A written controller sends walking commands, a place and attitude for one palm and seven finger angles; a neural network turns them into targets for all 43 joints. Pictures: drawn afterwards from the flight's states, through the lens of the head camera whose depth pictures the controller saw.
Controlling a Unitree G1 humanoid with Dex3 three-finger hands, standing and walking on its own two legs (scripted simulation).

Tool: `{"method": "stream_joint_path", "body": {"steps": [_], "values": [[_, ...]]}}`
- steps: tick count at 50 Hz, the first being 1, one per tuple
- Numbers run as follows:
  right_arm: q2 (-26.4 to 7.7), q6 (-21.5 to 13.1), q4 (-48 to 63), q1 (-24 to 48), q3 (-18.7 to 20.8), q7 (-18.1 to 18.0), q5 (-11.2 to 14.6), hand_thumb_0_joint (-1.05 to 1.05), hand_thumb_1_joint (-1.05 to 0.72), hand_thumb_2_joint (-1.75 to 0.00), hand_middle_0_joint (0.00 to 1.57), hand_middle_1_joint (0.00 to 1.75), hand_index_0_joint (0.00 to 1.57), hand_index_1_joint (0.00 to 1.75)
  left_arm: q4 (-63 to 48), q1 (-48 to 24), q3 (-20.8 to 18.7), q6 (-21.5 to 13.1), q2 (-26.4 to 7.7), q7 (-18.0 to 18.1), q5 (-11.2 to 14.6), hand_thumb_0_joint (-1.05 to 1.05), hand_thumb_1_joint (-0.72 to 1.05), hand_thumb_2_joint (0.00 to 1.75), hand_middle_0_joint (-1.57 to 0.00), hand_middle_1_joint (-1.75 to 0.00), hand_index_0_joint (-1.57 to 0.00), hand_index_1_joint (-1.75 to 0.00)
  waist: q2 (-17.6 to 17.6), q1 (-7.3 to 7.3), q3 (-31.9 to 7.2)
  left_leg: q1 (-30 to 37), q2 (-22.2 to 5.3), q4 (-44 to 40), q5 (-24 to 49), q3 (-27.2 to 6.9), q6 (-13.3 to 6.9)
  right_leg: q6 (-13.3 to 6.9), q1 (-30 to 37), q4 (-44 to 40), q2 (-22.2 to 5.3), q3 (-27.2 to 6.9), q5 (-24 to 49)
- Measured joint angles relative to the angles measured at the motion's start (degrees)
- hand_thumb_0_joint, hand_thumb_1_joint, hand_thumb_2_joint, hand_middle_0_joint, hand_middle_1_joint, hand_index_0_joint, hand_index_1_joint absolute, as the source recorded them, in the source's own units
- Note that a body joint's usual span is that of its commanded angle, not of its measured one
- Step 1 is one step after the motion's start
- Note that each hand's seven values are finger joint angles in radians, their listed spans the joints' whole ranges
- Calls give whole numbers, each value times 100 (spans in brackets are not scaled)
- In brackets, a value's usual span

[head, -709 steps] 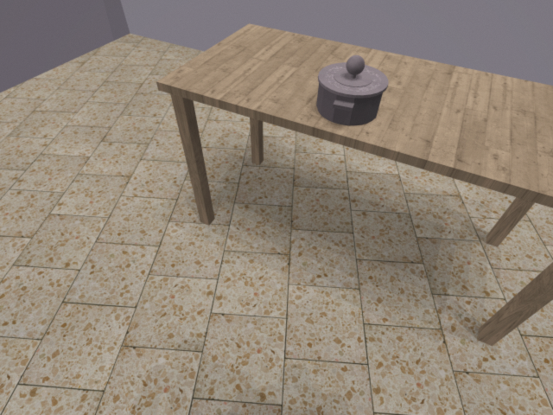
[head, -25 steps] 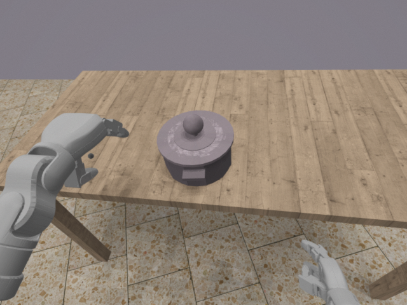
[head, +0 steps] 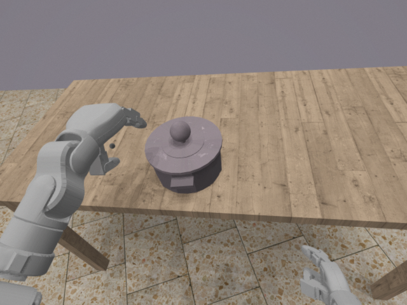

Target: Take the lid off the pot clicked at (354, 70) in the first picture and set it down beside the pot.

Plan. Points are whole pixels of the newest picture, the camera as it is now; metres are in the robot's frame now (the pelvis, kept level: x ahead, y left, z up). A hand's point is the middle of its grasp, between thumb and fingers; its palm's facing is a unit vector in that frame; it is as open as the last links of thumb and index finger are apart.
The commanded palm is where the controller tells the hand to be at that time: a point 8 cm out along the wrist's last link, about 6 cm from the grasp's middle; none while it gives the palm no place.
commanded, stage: move the open hand above the knob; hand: left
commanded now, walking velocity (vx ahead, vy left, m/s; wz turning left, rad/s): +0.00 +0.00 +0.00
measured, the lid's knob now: (180, 131) +0.47 +0.10 +0.08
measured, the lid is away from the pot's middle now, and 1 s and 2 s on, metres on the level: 0.00 0.00 0.00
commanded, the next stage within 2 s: none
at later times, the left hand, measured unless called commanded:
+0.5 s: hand (140, 120) +0.40 +0.15 +0.18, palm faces -0.13 -0.03 -0.99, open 10.4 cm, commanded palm +0.38 +0.15 +0.23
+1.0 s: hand (173, 115) +0.44 +0.09 +0.16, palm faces -0.21 +0.00 -0.98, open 10.4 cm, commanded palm +0.43 +0.11 +0.23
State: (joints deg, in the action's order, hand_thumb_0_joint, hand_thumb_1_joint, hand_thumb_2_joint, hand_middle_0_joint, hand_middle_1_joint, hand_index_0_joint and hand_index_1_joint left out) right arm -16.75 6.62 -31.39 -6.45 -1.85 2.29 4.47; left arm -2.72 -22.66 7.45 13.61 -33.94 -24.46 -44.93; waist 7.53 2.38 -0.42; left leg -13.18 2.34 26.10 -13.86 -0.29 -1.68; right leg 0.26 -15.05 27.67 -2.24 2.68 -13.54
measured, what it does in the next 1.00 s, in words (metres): stands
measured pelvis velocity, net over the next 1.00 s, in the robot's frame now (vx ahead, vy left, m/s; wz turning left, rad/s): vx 0.01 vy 0.00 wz -0.01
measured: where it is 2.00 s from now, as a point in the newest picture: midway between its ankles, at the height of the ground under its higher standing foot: outside the picture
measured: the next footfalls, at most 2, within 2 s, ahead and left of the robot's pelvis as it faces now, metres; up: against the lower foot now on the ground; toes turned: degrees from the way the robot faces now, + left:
none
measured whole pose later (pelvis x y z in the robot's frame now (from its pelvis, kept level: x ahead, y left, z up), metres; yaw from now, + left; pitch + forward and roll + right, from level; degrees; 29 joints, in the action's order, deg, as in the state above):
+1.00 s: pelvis +0.01 +0.00 +0.00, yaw +0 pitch +3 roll +1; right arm -15.5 7.3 -35.5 -8.2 -1.8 1.0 4.7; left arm 25.4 -49.4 22.3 19.0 -22.3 -21.6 -48.7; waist 5.7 -1.5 -1.0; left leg -14.4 2.8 26.4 -14.6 0.2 -1.9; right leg 0.3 -17.1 29.4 -2.6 2.1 -14.9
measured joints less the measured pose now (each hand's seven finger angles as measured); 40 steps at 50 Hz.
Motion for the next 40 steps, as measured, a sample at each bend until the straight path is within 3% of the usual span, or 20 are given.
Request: {"method": "stream_joint_path", "body": {"steps": [6, 13, 16, 21, 27, 36, 40], "values": [[27, 4, -68, 117, -43, -122, -22, 1, -91, -90, 20, 30, 19, 30, 256, -418, 417, -89, -47, 25, -112, 0, -36, 150, -83, -8, -83, -8, -73, -40, 127, 29, -5, 19, -4, -8, 25, -31, 1, 85, 3, 6, -42], [32, 42, -99, 21, 2, -43, 33, 1, -91, -90, 20, 30, 19, 30, 791, -885, 391, 213, 218, 139, -111, 0, -36, 150, -83, -8, -83, -8, -60, -64, -23, -36, -8, 20, -4, -19, 41, -45, -70, 105, 6, 17, -58], [27, 98, -130, 51, -36, -54, 52, 1, -91, -90, 20, 30, 19, 30, 957, -923, 582, 185, 341, 105, -183, 0, -36, 150, -83, -8, -83, -8, -68, -104, -26, -24, -8, 34, -29, 4, 38, -40, -78, 141, 6, -8, -83], [56, 26, -158, 71, -43, -161, 17, 1, -91, -90, 20, 30, 19, 30, 1167, -1245, 779, 130, 268, 101, -234, 0, -36, 150, -83, -8, -83, -8, -123, -185, 85, 9, -9, 29, -28, 27, 38, -50, -70, 176, 8, -32, -96], [42, 27, -230, -69, -3, -103, 56, 1, -91, -90, 20, 30, 19, 30, 1637, -1628, 665, 318, 455, 221, -205, 0, -36, 150, -83, -8, -83, -8, -118, -199, -67, -18, -3, 6, -34, 36, 36, -40, -104, 161, 3, -42, -105], [72, -5, -269, -58, 7, -169, 35, 1, -91, -90, 20, 30, 19, 30, 1848, -1923, 1166, 335, 624, 161, -312, 0, -35, 150, -83, -8, -83, -8, -182, -290, 59, -8, 13, 20, -52, 49, 10, -28, -98, 180, -12, -57, -119], [84, -51, -390, -115, -3, -172, 31, 1, -91, -90, 20, 30, 19, 30, 2316, -2335, 1056, 387, 775, 360, -297, 0, -36, 150, -83, -8, -83, -8, -172, -295, -60, -34, 19, 0, -54, 50, 7, -16, -119, 147, -17, -59, -115]]}}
